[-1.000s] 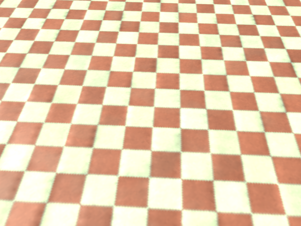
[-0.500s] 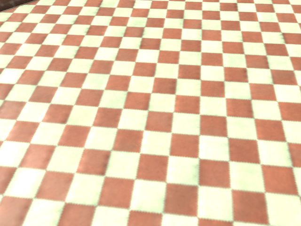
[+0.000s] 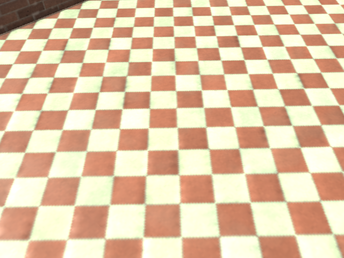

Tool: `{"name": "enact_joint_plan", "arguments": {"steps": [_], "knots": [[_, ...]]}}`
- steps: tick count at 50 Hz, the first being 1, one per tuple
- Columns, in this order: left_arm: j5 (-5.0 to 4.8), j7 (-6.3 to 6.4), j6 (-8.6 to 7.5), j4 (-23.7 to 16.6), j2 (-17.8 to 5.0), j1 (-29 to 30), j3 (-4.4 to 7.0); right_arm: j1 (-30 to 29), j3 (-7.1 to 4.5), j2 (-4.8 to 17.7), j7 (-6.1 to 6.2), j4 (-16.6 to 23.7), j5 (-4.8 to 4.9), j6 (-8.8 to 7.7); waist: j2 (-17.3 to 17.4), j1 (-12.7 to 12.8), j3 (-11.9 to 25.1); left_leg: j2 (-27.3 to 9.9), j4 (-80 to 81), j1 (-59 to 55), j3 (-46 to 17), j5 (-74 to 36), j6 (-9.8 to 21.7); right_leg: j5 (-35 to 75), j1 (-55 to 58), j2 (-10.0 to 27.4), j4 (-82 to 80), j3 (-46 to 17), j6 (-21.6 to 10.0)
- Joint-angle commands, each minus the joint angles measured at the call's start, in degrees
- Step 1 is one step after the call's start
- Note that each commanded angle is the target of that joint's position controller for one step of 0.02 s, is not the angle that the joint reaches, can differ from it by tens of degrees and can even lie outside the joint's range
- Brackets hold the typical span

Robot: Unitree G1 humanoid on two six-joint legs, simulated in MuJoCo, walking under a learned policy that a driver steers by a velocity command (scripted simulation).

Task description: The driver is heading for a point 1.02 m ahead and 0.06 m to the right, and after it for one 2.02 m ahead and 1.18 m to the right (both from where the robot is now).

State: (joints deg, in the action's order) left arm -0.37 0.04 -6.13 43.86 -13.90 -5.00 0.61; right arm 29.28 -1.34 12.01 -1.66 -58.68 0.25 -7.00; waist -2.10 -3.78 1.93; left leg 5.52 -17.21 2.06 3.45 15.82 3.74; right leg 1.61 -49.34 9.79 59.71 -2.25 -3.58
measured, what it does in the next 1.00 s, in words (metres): walks ahead: right foot, then left foot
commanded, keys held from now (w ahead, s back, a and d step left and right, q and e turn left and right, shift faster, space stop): w+shift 0.80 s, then w+e+shift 0.04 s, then e+shift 0.16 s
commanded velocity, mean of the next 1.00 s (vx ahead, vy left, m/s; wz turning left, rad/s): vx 0.95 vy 0.00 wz -0.07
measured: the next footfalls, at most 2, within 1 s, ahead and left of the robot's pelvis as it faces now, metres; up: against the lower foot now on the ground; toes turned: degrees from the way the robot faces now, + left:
right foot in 0.20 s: +0.44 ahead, -0.13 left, +0.00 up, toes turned -2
left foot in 0.72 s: +0.92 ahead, +0.09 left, +0.00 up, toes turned +1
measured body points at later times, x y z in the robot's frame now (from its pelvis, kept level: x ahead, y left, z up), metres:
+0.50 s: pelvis +0.46 -0.05 +0.00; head +0.46 -0.05 +0.45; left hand +0.40 +0.20 -0.14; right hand +0.66 -0.29 -0.08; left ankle +0.62 +0.13 -0.65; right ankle +0.40 -0.13 -0.74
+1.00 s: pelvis +0.91 +0.02 +0.00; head +0.93 +0.01 +0.45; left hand +1.10 +0.26 -0.10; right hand +0.88 -0.24 -0.14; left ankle +0.88 +0.09 -0.74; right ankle +1.05 -0.16 -0.66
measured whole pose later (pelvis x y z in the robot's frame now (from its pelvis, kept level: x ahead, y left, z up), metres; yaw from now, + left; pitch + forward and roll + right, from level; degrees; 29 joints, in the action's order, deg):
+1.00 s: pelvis +0.91 +0.02 +0.00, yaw -5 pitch -1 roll +2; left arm -1.3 -0.2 -4.8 44.4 -16.1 -8.4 2.4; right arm 22.4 -2.3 13.4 -1.2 -54.6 -1.3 -7.1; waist -2.7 -3.2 -1.9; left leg 4.7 -17.2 3.3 7.4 13.4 4.0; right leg -3.7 -42.7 5.9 57.4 -4.2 -2.7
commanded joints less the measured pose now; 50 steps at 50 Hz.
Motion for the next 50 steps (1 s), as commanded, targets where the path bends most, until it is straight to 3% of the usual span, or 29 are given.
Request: {"name": "enact_joint_plan", "arguments": {"steps": [1,5,7,9,10,11,12,13,14,15,16,17,18,20,24,27,30,33,35,36,37,38,39,40,41,43,45,47,50], "knots": [[-0.22,-0.82,-1.13,-3.8,-1.6,5.3,-0.12,-3.7,-0.65,7.6,1.30,5.1,0.85,-1.84,1.3,1.7,-9.8,-12.9,14.7,15.0,-7.2,-9.4,8.0,13.4,10.0,-1.4,-14.8,3.0,0.9],[-1.46,-3.02,-1.98,-7.3,-2.0,13.8,-0.12,1.4,-0.79,9.5,2.09,3.8,1.09,-0.11,2.1,-0.7,-12.7,-16.7,14.5,-1.3,-5.5,-15.7,7.0,11.8,8.6,-4.5,-29.4,4.1,0.2],[-1.59,-3.80,-2.23,-8.4,-3.8,12.8,0.72,1.2,-1.12,11.0,2.16,4.0,0.17,1.08,4.9,1.4,-10.3,-18.6,8.3,-9.5,-4.8,-36.4,6.1,4.9,10.8,-7.8,-31.3,6.0,-1.5],[-2.43,-3.18,-1.58,-6.8,-8.3,1.4,2.77,0.0,-1.65,13.0,2.11,4.0,-2.09,2.49,10.7,8.6,-1.0,-19.3,-7.1,-15.3,-4.2,-64.7,5.1,-4.0,22.3,-11.9,-27.7,7.9,-4.2],[-2.68,-2.42,-0.92,-3.3,-11.0,-12.3,4.12,-3.1,-1.53,12.9,2.11,4.8,-2.67,3.18,12.0,15.8,5.9,-17.7,-23.2,-8.4,-2.2,-68.1,3.6,-4.9,39.1,-11.9,-27.0,7.6,-5.9],[-1.65,-1.31,0.04,0.1,-16.2,-25.5,5.17,-3.4,-0.26,9.1,2.14,7.3,-3.34,2.71,3.7,18.3,16.5,-14.2,-45.4,9.9,-2.5,-48.0,3.1,-14.9,62.4,0.3,-22.6,-8.5,-7.9],[-0.69,-2.23,-0.54,1.5,-17.0,-27.9,5.66,6.6,2.39,-1.8,0.50,6.7,0.00,0.31,-20.7,10.7,27.9,-0.9,-67.9,32.8,-9.2,5.1,0.0,-43.7,82.0,12.5,-36.9,-43.5,-19.0],[0.06,-2.09,-0.72,2.8,-10.3,-27.2,4.35,0.9,0.76,6.3,0.43,7.2,2.71,-1.68,-14.5,13.2,23.1,-4.3,-70.2,39.5,-14.8,6.7,3.5,-48.9,79.8,10.1,-45.6,-49.0,-14.7],[0.62,-1.90,-0.86,2.7,-7.2,-23.5,3.56,-8.9,0.05,9.1,0.53,10.6,4.51,-2.33,-9.6,12.8,12.1,-6.8,-70.4,43.2,-12.5,5.5,4.5,-39.6,71.3,8.7,-44.7,-37.4,-12.2],[1.20,-2.47,-1.36,2.7,-6.4,-18.9,3.19,-14.0,0.59,7.6,0.82,12.7,3.46,-2.62,2.1,10.2,5.8,-9.1,-66.5,41.7,-11.5,2.7,4.6,-28.8,59.8,6.7,-46.2,-30.3,-11.2],[1.66,-2.85,-1.96,2.6,-4.7,-15.2,2.73,-15.2,0.29,6.6,0.96,13.2,2.16,-2.25,4.6,7.0,3.1,-11.5,-62.0,38.9,-11.4,-0.2,4.3,-23.5,51.2,4.5,-46.7,-24.6,-10.9],[2.14,-3.02,-2.07,2.8,-3.1,-12.7,2.18,-13.1,0.32,5.5,0.63,13.0,1.74,-1.25,3.2,3.8,1.4,-13.3,-60.3,35.7,-11.7,-1.6,3.9,-22.1,44.9,2.7,-47.8,-21.0,-10.8],[1.48,-3.18,-1.96,3.1,-1.9,-11.4,1.86,-11.6,0.29,4.6,0.55,12.5,1.61,-0.22,2.0,2.1,-0.4,-14.2,-58.4,34.8,-11.2,-1.7,3.3,-21.3,41.1,1.7,-49.2,-18.3,-10.9],[0.01,-3.02,-2.01,4.3,-3.0,-11.8,1.90,-12.5,0.61,3.5,0.89,13.0,1.30,1.24,0.7,0.6,-4.6,-16.1,-54.4,36.9,-9.8,-2.5,1.6,-19.7,35.4,1.1,-52.5,-13.7,-10.9],[0.21,-1.49,-2.24,5.7,-5.4,-16.5,2.16,-24.1,0.61,5.3,1.28,17.0,-0.21,0.94,1.6,3.8,-9.7,-16.0,-37.9,42.4,-6.2,-19.0,-1.5,-8.0,34.0,-1.6,-55.2,-5.2,-9.7],[-0.70,-0.53,-2.42,7.0,-6.3,-21.9,1.97,-32.1,1.06,4.3,0.07,19.3,0.42,-0.20,2.1,7.1,-10.4,-12.7,-23.2,35.0,-2.3,-31.8,-1.5,-5.3,34.9,-2.6,-57.9,-0.8,-8.0],[-1.01,-0.06,-1.44,8.5,-7.7,-25.2,2.14,-37.2,0.77,5.1,-1.24,21.7,1.40,-0.72,1.2,8.0,-12.3,-10.6,-13.5,35.7,-2.3,-31.4,-0.6,-1.2,46.0,0.2,-57.9,0.7,-7.0],[0.18,0.32,0.36,8.8,-10.2,-24.8,2.75,-35.2,-0.62,8.0,-2.07,22.9,1.75,-0.94,-2.6,4.6,-7.9,-6.0,-11.5,32.5,0.1,-22.1,1.5,25.9,58.5,3.2,-49.3,1.3,-5.4],[2.48,0.45,2.01,8.9,-11.9,-22.6,3.18,-20.3,-2.86,12.6,-1.10,20.1,2.75,0.06,-8.1,-4.4,2.2,-2.6,-15.5,17.8,1.9,-13.6,4.3,50.6,61.7,3.6,-30.6,2.2,-4.2],[2.77,0.68,2.50,7.5,-11.1,-19.0,2.74,-5.7,-3.86,14.8,-0.24,16.2,2.46,0.96,-7.1,-11.7,9.3,-6.3,-18.1,-2.0,-2.1,-11.5,5.8,45.2,49.0,1.9,-11.7,3.4,-2.6],[2.07,-0.40,1.16,5.9,-0.6,-28.3,0.46,1.6,-5.17,20.3,0.02,14.2,-0.23,0.93,11.6,-5.0,20.8,-21.2,-16.0,-28.0,-31.3,11.7,14.6,8.1,22.6,-8.3,14.4,0.7,0.0],[-1.02,-1.06,-1.32,7.5,0.5,-30.8,-0.64,3.9,-4.73,17.1,-0.64,12.7,-0.10,0.33,20.5,-4.7,28.3,-26.2,-1.5,-34.9,-55.8,30.3,17.2,-26.9,12.3,-13.8,24.2,-8.2,-0.7],[-3.46,-0.87,-2.38,4.7,-6.3,-21.4,1.12,0.7,-3.57,11.9,-0.32,11.8,0.16,0.22,17.0,-5.4,16.9,-23.9,2.2,-28.6,-50.5,27.9,12.7,-25.3,6.0,-9.9,26.3,-7.7,-2.9],[-3.73,-0.58,-2.96,2.2,-6.8,-13.8,0.99,-3.8,-2.98,9.8,-0.45,12.1,-0.16,-0.01,8.8,-4.3,8.8,-22.4,2.1,-18.0,-40.3,17.3,11.0,-22.5,5.4,-7.4,24.6,-6.3,-3.5],[-2.88,-0.38,-3.07,1.2,-5.5,-10.7,0.86,-8.3,-2.71,8.7,-0.82,12.3,-1.02,-0.46,1.4,-1.4,4.1,-21.0,2.8,-7.3,-33.1,9.0,9.8,-19.4,7.4,-5.3,20.8,-6.0,-3.6],[-2.29,-0.52,-0.77,2.1,-4.2,-13.7,1.46,-14.2,-1.58,4.7,-1.36,12.1,-2.45,-1.32,2.8,4.3,-0.4,-18.6,5.1,6.5,-22.8,-2.7,8.5,-15.4,14.5,-1.6,16.4,-6.9,-2.9],[-2.24,-0.03,1.52,3.4,-3.3,-16.4,1.83,-16.5,-1.41,4.6,-1.35,10.9,-1.29,-1.58,4.2,6.7,-3.7,-17.4,5.9,12.8,-11.4,-26.5,6.8,-16.4,17.5,-1.2,12.0,-6.1,-0.8],[-1.16,0.25,2.08,1.3,-3.0,-13.4,1.81,-17.5,-1.81,6.7,-0.40,10.1,-1.45,-1.96,5.9,7.3,-6.4,-15.6,6.9,16.3,-2.9,-43.1,5.1,-11.0,16.1,-2.6,6.3,-3.5,1.0],[-0.10,-1.01,1.18,-1.2,-2.7,-7.5,1.75,-18.4,-1.80,8.4,2.19,10.8,-1.44,-1.57,4.7,5.8,-6.4,-10.6,5.7,17.2,6.5,-42.8,2.2,6.7,19.1,-5.3,-12.5,3.2,1.8]]}}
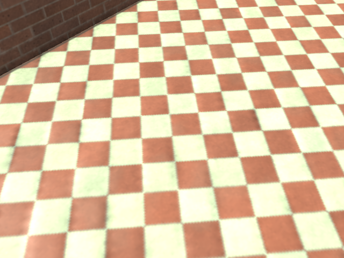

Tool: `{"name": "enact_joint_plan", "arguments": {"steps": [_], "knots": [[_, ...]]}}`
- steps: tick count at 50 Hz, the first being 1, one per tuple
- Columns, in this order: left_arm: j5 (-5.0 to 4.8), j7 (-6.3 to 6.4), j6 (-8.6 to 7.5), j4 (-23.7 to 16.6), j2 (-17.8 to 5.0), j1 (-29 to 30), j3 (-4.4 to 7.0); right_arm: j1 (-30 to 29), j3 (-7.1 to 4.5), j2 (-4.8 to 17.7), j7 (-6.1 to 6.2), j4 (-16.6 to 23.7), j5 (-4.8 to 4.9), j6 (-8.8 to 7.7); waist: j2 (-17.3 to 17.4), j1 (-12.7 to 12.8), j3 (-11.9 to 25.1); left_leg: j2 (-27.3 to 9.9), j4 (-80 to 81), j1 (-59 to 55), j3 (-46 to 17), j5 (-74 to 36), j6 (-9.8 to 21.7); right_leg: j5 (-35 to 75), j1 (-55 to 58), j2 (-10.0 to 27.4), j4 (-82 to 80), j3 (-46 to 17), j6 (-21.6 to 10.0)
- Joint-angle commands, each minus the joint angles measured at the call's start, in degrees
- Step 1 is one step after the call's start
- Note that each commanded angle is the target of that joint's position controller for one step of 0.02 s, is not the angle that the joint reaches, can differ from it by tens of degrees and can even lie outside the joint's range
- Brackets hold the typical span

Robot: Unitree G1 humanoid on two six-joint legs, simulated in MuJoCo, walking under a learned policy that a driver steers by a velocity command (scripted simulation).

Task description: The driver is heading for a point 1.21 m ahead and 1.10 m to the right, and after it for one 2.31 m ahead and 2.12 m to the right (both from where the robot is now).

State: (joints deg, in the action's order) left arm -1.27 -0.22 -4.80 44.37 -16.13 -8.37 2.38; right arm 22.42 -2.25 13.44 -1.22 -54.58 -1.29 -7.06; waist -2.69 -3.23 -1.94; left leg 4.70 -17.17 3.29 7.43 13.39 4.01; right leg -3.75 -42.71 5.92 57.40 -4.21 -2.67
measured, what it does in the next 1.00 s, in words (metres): walks ahead, turning right: right foot, then left foot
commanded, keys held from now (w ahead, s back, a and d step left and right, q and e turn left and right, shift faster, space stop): e+shift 1.00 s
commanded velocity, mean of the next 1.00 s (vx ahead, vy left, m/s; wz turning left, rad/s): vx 0.12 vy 0.00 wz -0.89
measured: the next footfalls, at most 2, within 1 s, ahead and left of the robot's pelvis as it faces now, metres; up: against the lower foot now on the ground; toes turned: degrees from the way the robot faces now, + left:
right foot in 0.16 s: +0.35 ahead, -0.07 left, +0.00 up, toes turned -6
left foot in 0.68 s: +0.46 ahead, +0.08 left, +0.00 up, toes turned -46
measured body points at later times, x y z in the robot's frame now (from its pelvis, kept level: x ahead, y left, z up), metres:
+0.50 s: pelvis +0.24 +0.00 -0.01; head +0.27 -0.04 +0.44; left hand +0.48 +0.22 -0.08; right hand +0.33 -0.32 -0.10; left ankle +0.41 +0.16 -0.68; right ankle +0.31 -0.07 -0.74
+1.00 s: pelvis +0.33 +0.06 +0.00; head +0.36 +0.03 +0.45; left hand +0.65 +0.13 -0.09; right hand +0.22 -0.24 -0.09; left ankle +0.43 +0.10 -0.74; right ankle +0.21 -0.05 -0.66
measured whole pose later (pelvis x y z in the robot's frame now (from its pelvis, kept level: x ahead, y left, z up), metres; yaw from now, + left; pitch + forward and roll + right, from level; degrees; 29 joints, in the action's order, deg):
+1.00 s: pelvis +0.33 +0.06 +0.00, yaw -54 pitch +1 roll +1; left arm -1.5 0.9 4.4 32.8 -19.2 -14.0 5.3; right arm 5.6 -2.8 14.1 2.5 -38.1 -1.7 0.9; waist -1.9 0.3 -4.0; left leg -1.7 -22.9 14.2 8.1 9.8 1.6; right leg -18.6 -33.6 5.0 63.9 -2.2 7.0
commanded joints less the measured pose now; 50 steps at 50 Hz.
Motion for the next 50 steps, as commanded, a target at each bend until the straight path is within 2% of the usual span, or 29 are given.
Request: {"name": "enact_joint_plan", "arguments": {"steps": [1,3,5,6,7,8,9,10,11,12,13,14,16,19,23,26,29,32,33,34,35,36,37,38,39,40,43,46,50], "knots": [[0.93,-1.57,-0.44,-2.8,0.2,-0.7,-0.13,-9.1,-0.94,7.9,2.71,6.5,0.35,-1.28,4.4,3.1,-1.3,-9.9,4.7,13.4,3.3,-40.2,1.3,18.0,13.3,-2.7,-15.3,7.4,0.9],[1.06,-3.17,-0.38,-5.2,-0.2,2.5,0.19,-6.9,-1.23,10.3,4.20,6.2,1.05,-0.24,5.0,1.9,1.0,-12.0,1.6,6.6,3.5,-40.7,0.4,21.5,13.8,-4.0,-21.1,8.6,0.9],[1.29,-4.39,0.09,-5.7,-3.6,-1.5,1.73,-8.7,-1.89,12.1,5.34,7.4,1.40,1.54,6.9,4.3,4.1,-13.6,-6.0,0.4,4.0,-48.1,-1.0,17.0,16.4,-6.8,-22.9,10.1,-0.2],[1.29,-4.72,0.40,-5.1,-5.5,-6.0,2.68,-10.0,-2.37,13.0,5.83,8.5,1.45,2.68,7.6,6.4,6.2,-14.3,-11.8,-0.9,4.1,-53.8,-1.5,12.6,19.9,-8.9,-22.1,11.3,-1.0],[1.30,-4.66,0.75,-3.7,-7.8,-13.2,3.89,-12.3,-2.79,13.7,5.99,9.8,1.46,3.76,7.5,10.0,8.8,-14.8,-21.1,0.6,3.5,-56.2,-1.5,8.2,26.6,-10.1,-21.4,10.9,-2.6],[1.17,-3.93,0.89,-1.7,-10.4,-22.2,5.21,-14.8,-2.61,12.8,5.62,11.0,1.61,4.45,4.5,14.4,11.3,-12.7,-36.0,5.6,2.8,-47.6,-2.6,9.9,36.5,-9.8,-26.4,7.4,-4.8],[0.64,-2.63,0.97,-1.7,-11.9,-20.2,5.14,-12.4,-0.67,5.8,3.93,11.7,-0.08,4.34,-10.4,9.7,8.6,-3.9,-53.7,16.4,2.9,4.6,-4.9,31.6,41.8,-3.5,-27.8,-2.7,-6.7],[3.33,-1.90,0.51,-6.4,-13.5,-13.6,4.40,-0.7,0.53,1.0,2.08,12.5,-0.75,3.73,-18.5,0.0,13.4,5.3,-74.1,34.4,-7.1,27.6,-7.7,46.3,52.6,6.9,-25.8,-30.6,-19.3],[4.27,-1.90,0.88,-10.1,-14.6,-9.7,5.22,1.1,0.05,7.1,0.84,13.5,0.51,2.51,-11.1,2.5,25.4,3.3,-77.5,36.7,-17.4,22.7,-5.9,22.6,56.6,12.0,-36.3,-43.3,-23.7],[2.92,-1.80,1.33,-12.4,-11.8,-6.4,4.92,-6.5,-0.87,10.9,0.69,15.2,1.29,2.29,-0.8,3.9,19.8,0.9,-72.2,38.6,-17.5,16.7,-4.0,3.5,50.4,9.5,-39.4,-40.1,-20.6],[1.17,-1.35,1.95,-12.8,-9.4,-3.8,4.27,-11.4,-1.15,10.4,1.37,16.0,0.67,2.93,7.7,2.6,13.4,-1.5,-66.5,38.6,-17.2,12.4,-4.1,-6.5,41.6,6.6,-41.5,-35.9,-16.8],[0.65,-0.97,2.27,-13.4,-8.3,-2.4,3.80,-13.1,-1.20,10.1,2.03,16.6,0.21,3.92,8.3,1.5,10.7,-2.7,-61.4,36.4,-17.3,10.5,-4.4,-7.8,34.8,4.6,-42.4,-33.6,-14.9],[0.97,-0.14,3.32,-14.3,-7.8,-1.3,3.98,-13.5,-1.81,9.7,2.40,17.1,0.12,5.45,4.6,0.4,7.8,-3.5,-52.2,31.3,-16.8,9.3,-5.2,-4.5,27.2,-0.7,-42.8,-26.8,-12.0],[0.80,1.59,4.73,-14.2,-9.9,-4.2,4.87,-15.5,-1.59,6.7,3.07,17.4,-0.10,5.69,2.5,1.8,9.4,-1.8,-43.4,29.6,-15.7,6.3,-7.5,6.5,26.4,-3.2,-39.8,-22.9,-10.9],[0.07,3.22,6.82,-15.2,-10.2,-3.8,5.14,-18.7,-2.19,7.2,3.76,18.0,1.02,6.04,-2.1,3.4,9.9,-0.9,-35.7,30.9,-17.4,1.1,-9.0,-5.1,28.7,-4.7,-39.0,-24.9,-8.0],[0.28,3.20,7.57,-15.7,-10.0,-3.4,5.31,-21.0,-2.59,7.6,3.61,18.4,1.25,5.32,-5.2,4.7,8.1,-0.4,-29.6,29.2,-17.9,-0.3,-8.8,-11.2,28.9,-5.7,-38.9,-27.1,-7.2],[0.48,2.86,7.86,-16.4,-10.0,-3.1,5.51,-22.1,-2.91,8.2,2.88,18.6,1.53,4.06,-7.1,5.7,7.6,0.2,-22.8,25.6,-18.2,0.5,-8.1,-8.1,30.5,-5.5,-36.9,-30.2,-7.4],[0.17,2.46,8.00,-17.3,-10.0,-1.7,5.52,-19.3,-3.85,9.9,1.99,17.6,1.81,3.17,-8.1,4.7,7.9,0.2,-11.8,17.6,-18.2,-0.3,-6.9,-4.4,30.7,-6.1,-33.9,-34.1,-6.0],[-0.30,2.34,8.05,-17.7,-9.7,-0.6,5.31,-17.2,-4.29,10.4,1.89,16.8,1.86,3.08,-7.3,3.2,7.8,-1.0,-5.3,12.9,-17.3,-5.2,-6.2,-6.8,29.1,-7.6,-31.6,-33.9,-4.8],[-0.64,2.11,8.16,-17.3,-7.4,-3.1,4.58,-16.7,-4.71,11.6,1.99,16.6,1.52,3.37,-1.7,4.2,9.9,-7.5,-0.9,5.3,-20.0,-9.7,-3.7,-21.6,25.1,-11.3,-24.9,-29.8,-2.5],[-0.06,1.97,8.20,-16.5,-4.4,-7.6,3.68,-17.1,-5.00,14.3,2.37,18.2,0.48,4.26,9.2,6.3,12.4,-20.2,-2.5,-1.5,-30.0,-16.4,1.8,-33.0,18.0,-17.5,-11.0,-18.9,0.0],[-0.36,1.30,7.39,-18.9,-9.1,-6.2,5.00,-17.1,-5.03,15.1,2.13,18.5,-1.64,4.77,19.6,7.0,9.8,-26.6,0.7,3.0,-40.6,-15.7,9.0,-33.9,8.7,-18.1,-0.2,-12.2,2.3],[0.02,0.99,6.94,-17.7,-14.0,-5.6,6.16,-19.4,-4.84,12.3,2.41,19.7,-1.15,4.68,16.2,6.5,6.7,-26.1,1.5,5.4,-38.2,-10.8,9.8,-28.3,6.5,-12.9,6.4,-10.1,4.6],[-0.16,0.99,7.32,-16.1,-14.6,-6.1,6.48,-21.6,-4.08,9.8,3.00,20.6,-0.36,5.02,12.2,6.3,4.9,-21.7,0.6,6.5,-30.9,-5.0,7.4,-23.2,5.8,-11.1,9.0,-8.7,5.3],[0.12,1.32,8.08,-14.6,-13.0,-7.4,6.14,-22.1,-3.55,9.0,3.57,21.3,0.22,5.56,9.4,6.0,4.4,-18.6,0.0,7.2,-26.1,-3.8,5.6,-20.1,5.6,-10.6,13.3,-7.2,6.1],[0.34,1.29,8.50,-14.4,-11.7,-8.5,5.71,-22.3,-3.30,9.2,4.05,21.5,0.61,6.01,8.4,5.7,3.3,-17.8,0.2,8.0,-23.0,-5.8,5.5,-18.2,4.5,-10.0,17.5,-5.4,6.7],[-0.63,1.39,8.35,-16.0,-9.2,-5.5,4.62,-19.5,-2.92,9.6,4.54,21.1,-0.37,6.76,9.8,3.3,2.6,-16.4,1.5,5.8,-15.2,-10.4,6.7,-14.7,1.9,-6.0,16.7,0.6,8.3],[-0.54,1.40,8.12,-17.4,-8.1,-2.2,4.13,-16.1,-3.39,10.8,4.46,20.1,-0.57,7.39,10.9,0.7,4.1,-19.2,1.7,-0.3,-13.2,-12.0,8.7,-14.7,0.1,-2.1,11.1,2.1,10.2],[0.04,0.86,8.04,-17.7,-6.4,-1.2,3.58,-16.5,-4.37,12.6,3.61,19.3,-0.29,7.55,11.1,0.4,5.6,-21.9,1.8,-1.0,-8.7,-12.2,9.2,-15.0,4.4,0.4,2.6,3.8,9.7]]}}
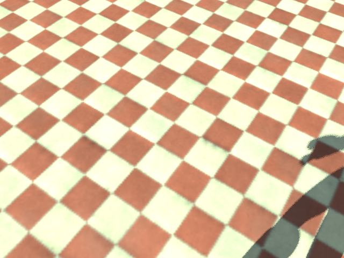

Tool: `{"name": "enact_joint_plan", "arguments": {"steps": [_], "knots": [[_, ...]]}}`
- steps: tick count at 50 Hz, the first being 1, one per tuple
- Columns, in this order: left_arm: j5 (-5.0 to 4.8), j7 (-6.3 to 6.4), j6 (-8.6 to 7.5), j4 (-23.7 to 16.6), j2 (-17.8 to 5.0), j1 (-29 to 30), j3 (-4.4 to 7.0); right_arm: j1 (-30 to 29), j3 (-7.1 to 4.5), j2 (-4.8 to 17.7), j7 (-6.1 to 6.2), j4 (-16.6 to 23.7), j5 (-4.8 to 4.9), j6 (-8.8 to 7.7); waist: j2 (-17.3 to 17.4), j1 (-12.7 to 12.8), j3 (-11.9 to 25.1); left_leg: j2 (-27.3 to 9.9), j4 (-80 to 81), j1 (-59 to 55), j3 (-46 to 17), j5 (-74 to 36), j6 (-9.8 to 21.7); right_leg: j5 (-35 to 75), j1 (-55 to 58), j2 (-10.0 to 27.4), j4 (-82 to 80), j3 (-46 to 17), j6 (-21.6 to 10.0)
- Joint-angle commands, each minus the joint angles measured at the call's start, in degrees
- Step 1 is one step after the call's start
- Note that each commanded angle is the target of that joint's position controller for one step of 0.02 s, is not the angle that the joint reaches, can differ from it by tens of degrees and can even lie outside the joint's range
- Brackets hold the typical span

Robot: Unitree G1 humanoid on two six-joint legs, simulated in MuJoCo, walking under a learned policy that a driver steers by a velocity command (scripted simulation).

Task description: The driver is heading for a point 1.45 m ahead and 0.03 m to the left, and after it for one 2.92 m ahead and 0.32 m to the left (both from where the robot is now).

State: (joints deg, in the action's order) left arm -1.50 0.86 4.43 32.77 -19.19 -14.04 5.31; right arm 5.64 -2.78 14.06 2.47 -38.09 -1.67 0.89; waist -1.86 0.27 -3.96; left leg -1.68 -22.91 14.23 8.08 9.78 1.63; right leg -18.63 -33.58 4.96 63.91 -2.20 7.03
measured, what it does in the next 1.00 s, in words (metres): steps on the spot: right foot, then left foot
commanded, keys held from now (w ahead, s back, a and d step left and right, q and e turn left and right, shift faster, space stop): e+shift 0.02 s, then shift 0.50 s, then q+shift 0.44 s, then w+q+shift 0.04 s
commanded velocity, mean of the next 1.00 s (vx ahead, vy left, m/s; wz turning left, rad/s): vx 0.01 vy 0.00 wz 0.02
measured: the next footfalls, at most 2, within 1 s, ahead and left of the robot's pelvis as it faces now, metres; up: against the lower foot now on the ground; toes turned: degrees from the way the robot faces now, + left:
right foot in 0.18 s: +0.03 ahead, -0.16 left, +0.00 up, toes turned -8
left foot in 0.58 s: +0.08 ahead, +0.08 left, +0.00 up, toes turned -10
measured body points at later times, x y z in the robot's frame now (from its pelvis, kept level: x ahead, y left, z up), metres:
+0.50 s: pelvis +0.01 -0.06 +0.00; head +0.02 -0.08 +0.45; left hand +0.24 +0.14 -0.08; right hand +0.07 -0.36 -0.13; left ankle +0.04 +0.09 -0.71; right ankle -0.01 -0.15 -0.74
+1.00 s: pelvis +0.01 -0.04 +0.00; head +0.06 -0.04 +0.44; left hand +0.11 +0.25 -0.11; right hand +0.21 -0.30 -0.10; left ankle +0.00 +0.09 -0.68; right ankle -0.01 -0.15 -0.74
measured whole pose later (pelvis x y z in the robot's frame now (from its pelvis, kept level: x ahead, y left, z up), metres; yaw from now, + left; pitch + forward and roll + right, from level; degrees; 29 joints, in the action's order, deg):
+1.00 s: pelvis +0.01 -0.04 +0.00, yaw +6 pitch +3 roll -1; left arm 1.0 2.7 0.0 39.3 -15.8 -10.8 4.9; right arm 8.2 -5.3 17.7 -0.9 -35.4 1.8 4.4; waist 1.0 1.3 -2.4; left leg -5.2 -57.6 32.2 1.8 22.2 -4.2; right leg -16.1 -12.9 3.8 26.2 13.1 -0.8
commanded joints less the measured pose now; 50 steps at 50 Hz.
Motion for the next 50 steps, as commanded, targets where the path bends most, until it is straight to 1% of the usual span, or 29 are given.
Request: {"name": "enact_joint_plan", "arguments": {"steps": [1,4,6,8,9,10,11,12,13,15,19,21,26,28,29,30,31,32,34,36,38,39,40,41,42,43,44,48,50], "knots": [[0.38,-0.41,-1.13,-6.1,-3.0,4.7,0.53,-0.1,-4.06,12.4,-0.35,2.7,0.22,-0.42,10.4,-2.9,7.7,-16.0,7.6,-11.1,-8.0,-8.4,11.3,0.1,-2.6,1.5,-6.4,2.6,-0.6],[0.70,-0.86,-0.94,-5.7,-2.4,4.8,0.28,0.0,-4.45,13.1,-1.48,1.7,1.25,-0.64,10.2,-2.4,8.4,-16.5,6.1,-8.2,-5.9,-11.3,11.1,-2.4,5.8,-0.5,-15.2,4.9,-2.9],[0.68,-1.24,-0.64,-5.4,-2.5,3.9,0.47,0.3,-4.61,13.5,-2.11,0.9,2.69,-0.99,10.8,-1.3,9.2,-17.8,3.5,-9.4,-6.0,-14.9,10.3,-2.6,9.8,-1.8,-22.6,5.3,-5.0],[0.78,-1.46,-0.50,-3.2,-2.9,-0.9,1.06,-0.1,-4.19,12.3,-2.31,-0.1,4.38,-1.09,9.9,1.8,10.2,-16.3,-3.0,-6.1,-3.3,-15.6,6.3,7.0,20.5,-4.1,-37.6,6.2,-8.5],[0.84,-0.98,-0.63,-2.0,-5.9,-3.7,2.03,3.6,-3.27,9.3,-2.68,-1.7,3.84,-1.23,3.9,1.8,11.3,-12.9,-10.3,1.2,0.5,-8.5,1.7,17.8,30.6,-2.5,-42.4,1.5,-10.8],[0.96,0.01,-1.09,-2.7,-12.8,-5.4,3.25,4.3,-1.32,4.6,-3.45,0.8,-0.25,-1.49,-16.0,-0.2,13.1,-5.4,-29.4,19.6,4.6,25.9,-4.3,44.4,42.8,14.1,-39.8,-19.1,-17.0],[2.96,-0.12,-2.31,-4.4,-13.2,-2.5,2.92,1.2,-2.45,7.8,-2.83,1.7,0.10,-1.53,-14.3,2.3,15.5,-2.2,-40.9,26.0,-3.7,30.1,-6.2,43.0,35.5,20.6,-40.8,-24.0,-27.4],[3.56,-0.74,-3.40,-4.0,-10.0,-1.5,1.99,-2.3,-3.30,10.9,-2.22,1.5,1.94,-1.08,-8.1,4.2,13.8,-2.9,-44.9,24.9,-7.0,25.7,-5.4,36.3,31.8,16.4,-42.6,-18.2,-26.1],[3.00,-0.82,-4.17,-3.0,-8.3,1.6,1.32,-1.9,-3.33,10.2,-1.77,1.2,2.62,-0.69,-7.2,2.0,10.8,-3.2,-43.6,25.3,-8.0,20.8,-4.6,30.2,29.2,12.4,-43.2,-13.9,-22.5],[1.59,-0.45,-4.48,-2.9,-5.4,6.6,0.03,1.8,-3.48,10.0,-1.00,-1.1,1.37,0.18,-6.6,-0.6,9.5,-3.0,-43.6,22.3,-8.2,12.6,-5.4,29.2,25.9,8.8,-43.7,-9.5,-19.4],[2.49,0.02,-5.13,-1.6,-2.4,8.1,-1.45,4.6,-2.82,8.2,-1.10,-2.2,1.78,0.38,-5.7,-1.9,9.8,-2.5,-36.1,15.9,-8.9,6.9,-6.3,29.5,24.3,6.8,-44.5,-6.6,-19.3],[2.49,0.05,-5.04,-0.6,-2.6,7.9,-1.42,3.1,-2.01,6.7,-1.22,-1.8,1.60,0.43,-6.1,-0.9,8.9,-2.7,-27.9,12.8,-9.0,7.6,-6.1,26.2,24.1,6.7,-44.4,-7.1,-19.3],[2.21,-0.78,-4.78,2.4,-2.6,7.1,-1.66,3.1,-1.58,7.0,-1.49,-1.6,1.69,0.26,-6.3,0.3,6.5,-1.6,-14.3,5.3,-8.1,11.1,-4.7,19.1,21.4,7.4,-43.5,-11.3,-20.6],[2.07,-0.79,-5.13,4.1,0.0,7.3,-2.62,6.5,-0.80,5.8,-2.03,-3.0,1.04,-0.28,-3.5,-2.3,7.4,-1.7,-1.4,-3.2,-8.0,-3.8,-3.3,15.1,19.8,5.1,-41.8,-8.2,-16.8],[2.57,-0.42,-5.45,4.5,-0.9,5.6,-2.19,5.7,-1.38,9.4,-1.94,-2.1,0.61,-0.49,-0.8,-0.9,7.8,-4.0,-2.9,-4.8,-11.2,-14.6,-2.3,11.0,19.6,2.3,-39.3,-6.2,-13.8],[3.35,-0.12,-5.59,4.6,-2.9,2.8,-1.31,3.5,-2.53,14.5,-1.74,-0.8,1.39,-0.50,6.1,2.7,7.2,-6.1,-5.7,-2.4,-14.0,-21.2,0.3,6.1,19.4,-2.2,-36.6,-2.4,-11.2],[3.74,0.56,-5.42,4.3,-3.3,3.8,-0.99,2.2,-3.10,14.6,-1.92,-0.5,2.79,-0.44,10.7,2.2,6.7,-6.6,-4.4,2.1,-17.0,-15.7,3.5,4.8,20.5,-5.5,-34.3,2.1,-8.8],[3.40,1.21,-5.05,4.1,-3.8,5.7,-0.53,2.0,-3.11,13.6,-2.04,0.2,2.93,-0.44,11.6,1.2,5.6,-7.5,-2.4,4.9,-20.5,-12.1,4.9,4.5,21.2,-6.2,-31.5,3.7,-8.1],[2.46,2.01,-4.01,3.4,-1.9,6.7,-0.16,3.4,-3.17,12.7,-1.60,0.6,2.62,-0.56,13.5,0.6,5.5,-8.9,-1.2,6.5,-26.4,-10.5,6.9,4.1,19.9,-6.9,-27.6,3.6,-8.4],[2.26,1.79,-3.74,2.9,-0.3,5.2,0.12,3.0,-3.40,12.6,-1.17,1.8,2.55,-0.73,13.9,1.1,6.7,-9.3,-1.6,5.0,-29.8,-9.7,8.0,1.4,17.6,-7.6,-27.3,2.6,-9.2],[2.23,1.39,-4.10,3.4,-0.7,2.4,0.80,1.1,-3.41,11.5,-0.91,3.8,2.95,-0.39,10.7,2.2,8.7,-6.7,-5.3,9.8,-28.6,-7.1,5.8,2.6,23.2,-5.0,-32.0,0.0,-10.7],[2.50,1.36,-4.08,4.1,-2.8,0.4,1.65,-0.4,-3.11,10.0,-0.90,5.4,3.37,0.01,3.2,2.6,8.3,-2.9,-11.9,17.4,-23.0,-1.6,2.1,5.1,28.6,0.5,-37.7,-4.1,-13.0],[3.00,1.32,-4.08,4.5,-5.4,-0.5,2.41,0.5,-2.54,7.6,-1.10,6.2,3.54,0.41,-8.8,2.1,8.2,2.5,-23.5,24.0,-13.4,9.9,-1.9,14.1,31.9,11.8,-44.5,-14.2,-18.1],[3.78,1.25,-4.83,3.2,-4.4,1.2,1.80,1.5,-3.18,8.8,-1.30,6.6,2.71,0.71,-11.5,1.4,9.2,0.4,-37.9,27.6,-11.3,25.1,-3.9,26.5,32.1,21.3,-45.8,-20.5,-23.5],[3.69,1.41,-5.42,1.9,-2.7,2.8,1.08,2.5,-4.29,11.0,-1.63,5.9,2.60,1.10,-4.7,0.4,9.5,-1.9,-46.1,27.7,-13.0,24.9,-4.5,30.7,30.8,21.3,-45.2,-18.0,-24.6],[3.20,1.61,-5.68,1.1,-2.6,6.1,1.03,3.7,-4.46,10.5,-1.80,5.4,3.10,1.71,-1.7,-1.3,8.4,-3.3,-48.2,27.1,-13.0,21.6,-5.1,29.4,28.9,18.5,-45.1,-12.1,-22.8],[2.57,1.72,-5.86,1.1,-3.5,8.2,1.30,3.9,-4.00,9.1,-1.91,5.2,3.32,2.23,-1.9,-1.8,6.5,-4.4,-46.1,27.2,-12.1,17.2,-5.7,26.9,27.5,15.8,-45.8,-6.8,-20.8],[2.85,2.57,-4.96,2.4,-5.4,5.6,1.96,-0.3,-2.80,5.9,-3.43,7.8,3.45,2.94,-4.4,1.4,6.4,-4.5,-35.0,22.6,-7.0,10.8,-6.6,25.4,28.3,12.1,-45.0,5.2,-18.7],[1.79,1.74,-5.30,3.5,-8.2,1.5,2.99,-2.6,-2.35,5.8,-4.57,9.1,3.65,2.67,-5.1,3.6,9.1,-4.7,-29.6,19.2,-4.9,12.7,-5.0,6.5,30.1,14.6,-48.9,4.9,-18.2]]}}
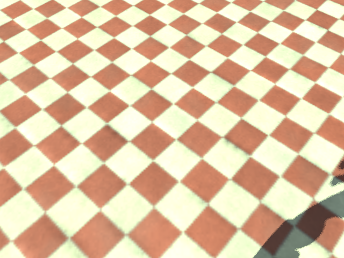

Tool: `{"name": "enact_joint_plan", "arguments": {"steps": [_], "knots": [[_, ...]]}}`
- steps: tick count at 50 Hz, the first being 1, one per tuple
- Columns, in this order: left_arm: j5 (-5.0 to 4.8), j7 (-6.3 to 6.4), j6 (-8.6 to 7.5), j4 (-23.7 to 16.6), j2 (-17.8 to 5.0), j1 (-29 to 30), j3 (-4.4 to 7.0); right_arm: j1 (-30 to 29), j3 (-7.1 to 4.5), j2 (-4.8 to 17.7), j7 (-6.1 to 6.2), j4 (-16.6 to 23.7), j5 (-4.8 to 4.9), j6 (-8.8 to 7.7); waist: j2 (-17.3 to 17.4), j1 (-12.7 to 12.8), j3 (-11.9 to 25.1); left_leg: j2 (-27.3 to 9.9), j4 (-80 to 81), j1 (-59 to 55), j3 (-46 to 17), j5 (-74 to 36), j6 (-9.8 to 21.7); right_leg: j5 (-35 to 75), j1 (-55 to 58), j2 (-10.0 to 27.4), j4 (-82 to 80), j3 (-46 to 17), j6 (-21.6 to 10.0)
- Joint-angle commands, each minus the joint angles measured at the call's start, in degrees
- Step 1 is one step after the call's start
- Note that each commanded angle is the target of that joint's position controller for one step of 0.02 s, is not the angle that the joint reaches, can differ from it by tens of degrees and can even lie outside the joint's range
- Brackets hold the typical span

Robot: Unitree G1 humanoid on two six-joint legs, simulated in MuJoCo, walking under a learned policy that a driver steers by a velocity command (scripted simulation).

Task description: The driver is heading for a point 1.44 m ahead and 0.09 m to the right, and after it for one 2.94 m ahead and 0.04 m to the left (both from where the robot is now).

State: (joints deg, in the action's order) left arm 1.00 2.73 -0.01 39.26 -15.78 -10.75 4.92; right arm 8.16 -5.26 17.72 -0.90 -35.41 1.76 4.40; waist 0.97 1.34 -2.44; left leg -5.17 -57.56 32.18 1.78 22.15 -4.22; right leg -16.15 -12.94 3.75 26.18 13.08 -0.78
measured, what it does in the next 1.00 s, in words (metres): walks ahead, turning right: left foot, then right foot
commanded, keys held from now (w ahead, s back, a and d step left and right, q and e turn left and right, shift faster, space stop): w+q+shift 0.10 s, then w+shift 0.10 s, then w+e+shift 0.80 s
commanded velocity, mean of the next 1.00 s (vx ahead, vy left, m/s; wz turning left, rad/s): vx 0.80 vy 0.00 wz -0.28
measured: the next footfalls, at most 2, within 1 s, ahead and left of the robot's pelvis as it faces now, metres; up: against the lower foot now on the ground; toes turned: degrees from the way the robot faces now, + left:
left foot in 0.18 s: +0.03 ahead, +0.16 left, +0.00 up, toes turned +17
right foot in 0.60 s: +0.51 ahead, +0.11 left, +0.00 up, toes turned +1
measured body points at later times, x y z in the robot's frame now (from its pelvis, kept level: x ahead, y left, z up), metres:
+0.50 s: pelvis +0.22 +0.12 -0.02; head +0.25 +0.14 +0.43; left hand +0.38 +0.38 -0.13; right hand +0.24 -0.15 -0.14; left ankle -0.01 +0.15 -0.74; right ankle +0.47 +0.02 -0.67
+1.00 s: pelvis +0.67 +0.18 -0.02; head +0.69 +0.16 +0.43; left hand +0.77 +0.44 -0.13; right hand +0.86 -0.11 -0.05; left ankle +0.88 +0.28 -0.74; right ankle +0.47 +0.11 -0.74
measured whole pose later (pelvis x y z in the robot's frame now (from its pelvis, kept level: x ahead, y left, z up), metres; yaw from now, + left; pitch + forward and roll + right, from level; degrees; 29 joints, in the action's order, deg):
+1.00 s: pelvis +0.67 +0.18 -0.02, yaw -21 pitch +2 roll +0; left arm -2.6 0.9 -3.4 42.7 -15.3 -24.4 4.2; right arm -0.3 -0.6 15.5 0.4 -28.9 2.1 -8.3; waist 1.9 6.2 -0.5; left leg -1.1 -27.9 30.2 -9.0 1.9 -3.8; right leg -30.0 -0.9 -8.3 32.0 -19.9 -5.2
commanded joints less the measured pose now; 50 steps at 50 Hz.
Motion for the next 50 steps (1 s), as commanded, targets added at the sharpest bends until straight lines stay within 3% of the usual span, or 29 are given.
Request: {"name": "enact_joint_plan", "arguments": {"steps": [1,5,7,8,9,10,11,12,13,14,15,19,23,26,28,29,30,31,32,33,34,35,38,41,42,44,47,48,50], "knots": [[-1.32,-0.61,-1.36,-2.6,-12.6,-2.1,3.77,-5.5,-0.07,2.9,-1.58,6.7,0.39,-0.99,-8.8,2.5,7.2,-1.0,6.8,0.0,2.2,1.5,1.8,-4.7,9.1,16.7,-13.2,-11.1,-9.9],[-2.75,-2.40,-2.84,-1.7,-13.6,-0.3,4.17,-4.6,-0.76,4.7,-2.12,5.7,0.32,-1.61,-7.9,0.5,3.3,-0.3,14.8,-5.1,5.5,4.7,6.4,-16.0,9.0,18.5,-15.4,-9.0,-7.4],[-3.33,-3.02,-2.64,-0.7,-12.4,1.9,3.67,3.2,-0.67,3.3,-1.81,1.5,0.14,-2.10,-4.8,-4.1,2.6,3.1,24.1,-18.0,9.9,1.6,8.9,-16.3,2.3,15.4,-8.9,-3.4,-5.8],[-2.55,-3.12,-2.79,-0.6,-9.8,2.7,2.70,12.0,-1.80,5.4,-1.15,-2.6,0.12,-2.49,-0.7,-8.0,4.2,6.9,27.0,-29.9,11.4,0.9,10.6,-9.8,-3.9,11.5,2.2,0.8,-4.3],[-1.39,-3.34,-3.36,-2.5,-5.8,7.2,1.14,24.5,-3.63,9.8,-0.64,-6.3,0.21,-3.19,9.9,-14.0,4.8,0.8,30.5,-44.9,-3.1,2.7,15.3,-7.0,-20.8,7.1,28.5,4.1,-1.3],[-1.23,-3.20,-5.38,-8.7,-2.6,11.4,0.04,23.7,-4.16,17.4,-0.71,-4.2,-0.37,-5.69,21.7,-11.1,3.7,-12.7,42.6,-50.7,-39.8,13.5,25.4,-18.3,-46.9,-3.5,48.7,-4.7,2.1],[-3.79,-4.09,-7.31,-9.1,-6.8,14.0,0.21,20.7,-2.61,11.7,-1.04,-2.3,-0.20,-7.59,9.5,-11.8,3.9,-18.2,48.2,-50.7,-43.0,16.4,27.5,-13.2,-53.9,-0.3,53.1,-14.2,0.7],[-4.94,-4.86,-7.87,-8.5,-7.8,12.8,0.22,18.7,-1.51,9.2,-0.89,-2.2,-0.67,-8.38,8.5,-9.3,1.3,-18.1,47.1,-49.3,-37.6,14.2,25.5,-7.9,-56.3,1.8,52.9,-15.0,-0.8],[-3.95,-5.08,-7.78,-6.0,-8.0,9.0,0.10,16.8,-0.51,6.4,-0.86,-2.0,-0.79,-8.51,4.5,-7.1,0.4,-16.0,45.6,-46.2,-29.9,12.1,22.6,-2.8,-54.4,4.2,51.1,-14.9,-1.3],[-2.74,-5.32,-7.51,-4.2,-7.9,6.8,0.05,13.1,0.39,4.4,-0.80,-1.9,-1.01,-8.39,3.6,-4.7,-1.7,-13.0,45.2,-40.6,-22.4,5.3,19.7,2.5,-50.5,5.6,47.4,-15.3,-1.3],[-2.75,-5.86,-6.83,-2.5,-7.6,4.1,0.05,10.9,1.06,3.3,-0.47,-1.5,-1.85,-8.59,4.8,-2.8,-2.5,-10.3,45.9,-35.7,-15.6,-1.5,17.0,6.7,-45.8,6.4,45.8,-15.6,-1.3],[-3.95,-5.89,-4.80,-2.4,-4.9,7.1,-1.20,12.3,0.85,4.7,0.90,-2.8,-3.62,-10.72,1.2,-3.4,-5.9,-5.6,51.6,-26.5,1.6,-18.4,11.2,18.8,-38.9,0.2,35.4,-17.3,0.0],[-3.42,-7.56,-5.89,-3.7,-2.2,13.1,-2.56,16.3,1.27,5.2,2.59,-6.0,-2.51,-11.57,1.6,-5.0,-6.5,-4.3,54.8,-26.9,9.9,-37.1,5.0,28.2,-27.9,-3.2,17.6,-7.6,-2.5],[-4.71,-8.29,-6.33,-4.2,-4.1,11.8,-1.50,18.8,0.82,8.9,4.22,-7.5,-2.92,-10.05,7.2,-2.5,-1.4,-5.5,45.1,-38.5,11.4,-76.6,2.0,23.5,-21.6,-9.5,13.2,-1.9,-6.1],[-5.25,-8.00,-5.01,-2.6,-8.0,1.0,0.24,15.6,-0.29,12.1,5.72,-6.6,-3.43,-8.41,11.6,4.9,4.6,-7.6,30.3,-41.9,11.4,-97.3,1.8,17.6,-10.7,-12.0,14.4,-0.8,-8.0],[-5.09,-7.29,-3.75,0.8,-11.9,-11.9,2.08,11.5,-0.67,12.9,5.71,-5.5,-3.94,-8.00,12.0,11.3,9.8,-7.8,16.7,-38.2,10.3,-101.3,2.2,15.1,2.5,-11.6,16.0,-3.2,-10.0],[-4.50,-6.12,-2.60,4.6,-14.1,-27.2,3.36,4.0,-1.00,13.5,5.10,-3.5,-3.44,-8.35,7.7,19.7,12.6,-4.6,-5.8,-26.1,10.0,-88.1,2.3,18.6,20.2,-7.7,8.6,-10.3,-13.1],[-3.19,-4.92,-1.56,7.5,-12.2,-27.9,1.89,2.8,2.72,-0.3,2.62,-2.3,-4.63,-10.94,-12.5,13.7,7.6,7.2,-31.8,-2.2,5.4,3.5,3.5,13.6,30.0,-3.8,14.6,-19.1,-14.0],[-0.79,-5.25,-3.23,3.9,-11.7,-21.0,1.08,11.4,5.15,-6.2,1.26,1.6,-0.51,-13.50,-19.5,3.7,15.4,10.4,-46.3,16.4,-8.2,14.6,3.5,-7.5,37.2,5.3,7.0,-49.4,-25.5],[-1.10,-4.95,-3.77,2.0,-8.3,-20.3,1.01,5.3,4.58,0.6,0.28,4.1,0.56,-15.62,-8.7,7.0,14.7,9.1,-41.3,19.6,-12.0,6.5,7.1,-23.1,33.8,8.5,-9.0,-61.3,-25.5],[-1.02,-5.04,-4.78,1.3,-7.1,-17.5,0.68,2.7,3.76,3.2,-0.09,5.4,1.53,-16.39,0.7,3.2,7.3,6.6,-32.6,18.2,-12.2,0.6,8.9,-25.3,24.3,8.9,-14.7,-61.8,-23.2],[-1.19,-5.38,-5.47,-0.3,-6.5,-11.9,0.51,3.3,3.76,2.7,0.16,4.4,0.10,-16.12,8.3,-1.3,2.2,4.2,-26.5,13.9,-12.2,-3.1,8.7,-22.0,12.9,7.3,-16.0,-59.0,-21.9],[-1.50,-4.38,-5.86,-2.6,-6.1,-4.7,0.27,6.3,3.05,4.5,1.33,3.2,-1.77,-13.39,4.3,-6.5,-3.0,0.6,-15.9,6.2,-11.8,-5.2,4.4,-11.3,-5.4,0.0,-17.4,-47.6,-21.0],[-2.85,-2.41,-5.71,-2.0,-5.9,-5.7,0.04,-3.8,3.97,2.6,2.04,7.4,-4.05,-12.77,0.4,-3.0,-6.4,1.2,3.4,-2.5,-5.9,-15.4,0.9,0.3,-19.1,-6.0,-17.3,-35.8,-18.2],[-3.25,-1.91,-5.38,-1.5,-6.5,-6.1,0.32,-6.9,4.46,0.7,1.86,8.4,-4.00,-12.80,-1.6,-1.4,-5.9,2.5,11.2,-7.7,-4.6,-21.2,0.3,1.7,-21.8,-8.2,-15.9,-32.9,-16.3],[-3.86,-1.67,-4.83,-0.1,-7.9,-9.9,0.94,-11.0,4.26,-0.3,1.62,9.9,-2.21,-12.82,-3.7,2.4,-2.3,6.0,20.4,-15.7,-3.6,-28.3,-1.2,-1.5,-21.2,-8.2,-14.0,-34.0,-13.7],[-4.53,-1.31,-4.17,1.0,-6.9,-11.6,1.02,-11.4,2.18,3.5,1.67,10.1,0.75,-12.87,-6.9,2.8,0.3,6.1,29.1,-14.8,-8.2,-25.4,-1.7,-2.9,-6.6,-5.8,-7.0,-39.4,-11.5],[-4.31,-1.31,-3.84,1.1,-6.6,-11.5,1.10,-10.0,1.37,4.8,1.64,9.8,1.08,-13.19,-7.7,1.6,1.4,6.1,30.3,-15.7,-8.4,-22.8,-0.9,1.4,-2.5,-4.7,-3.2,-40.6,-10.6],[-2.28,-2.21,-3.45,-0.4,-6.0,-8.0,0.71,8.6,-1.37,8.6,1.85,6.4,1.39,-13.56,-8.0,-9.3,13.1,3.1,26.1,-35.1,-8.3,-16.0,2.9,17.2,-2.7,-6.2,18.9,-36.9,-6.0]]}}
